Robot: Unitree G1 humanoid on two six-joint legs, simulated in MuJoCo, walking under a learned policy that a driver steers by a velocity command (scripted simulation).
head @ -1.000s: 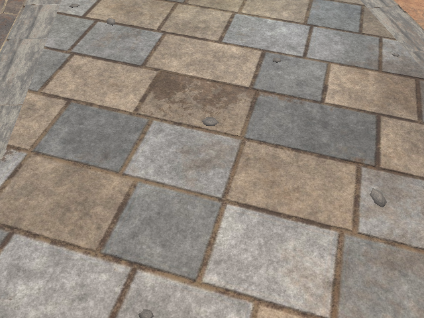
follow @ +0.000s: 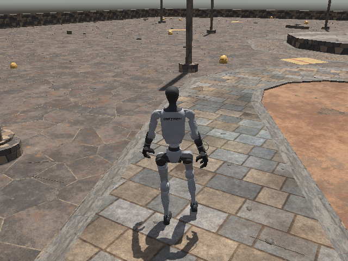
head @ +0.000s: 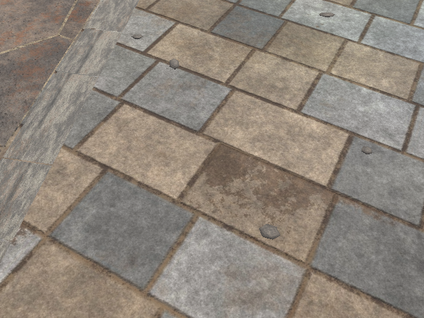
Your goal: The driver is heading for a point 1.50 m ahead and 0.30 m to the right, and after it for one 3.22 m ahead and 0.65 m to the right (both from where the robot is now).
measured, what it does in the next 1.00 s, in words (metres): walks ahead: right foot, then left foot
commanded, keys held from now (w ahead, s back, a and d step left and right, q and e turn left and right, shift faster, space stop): w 0.42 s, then no key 0.14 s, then e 0.44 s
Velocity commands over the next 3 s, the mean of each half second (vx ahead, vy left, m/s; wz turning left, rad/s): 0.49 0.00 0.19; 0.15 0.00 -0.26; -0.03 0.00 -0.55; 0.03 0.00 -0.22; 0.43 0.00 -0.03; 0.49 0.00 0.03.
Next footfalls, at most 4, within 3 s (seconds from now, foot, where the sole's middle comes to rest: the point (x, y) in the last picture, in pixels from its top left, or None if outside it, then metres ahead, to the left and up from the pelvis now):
0.26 right None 0.34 -0.14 -0.78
0.70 left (173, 293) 0.56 0.10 -0.78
1.10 right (255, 317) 0.48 -0.15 -0.78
1.64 left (176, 306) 0.52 0.09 -0.78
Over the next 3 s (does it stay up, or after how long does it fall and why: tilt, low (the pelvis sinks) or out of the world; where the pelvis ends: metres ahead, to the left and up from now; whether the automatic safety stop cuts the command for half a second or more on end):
stays up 0.84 -0.20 -0.02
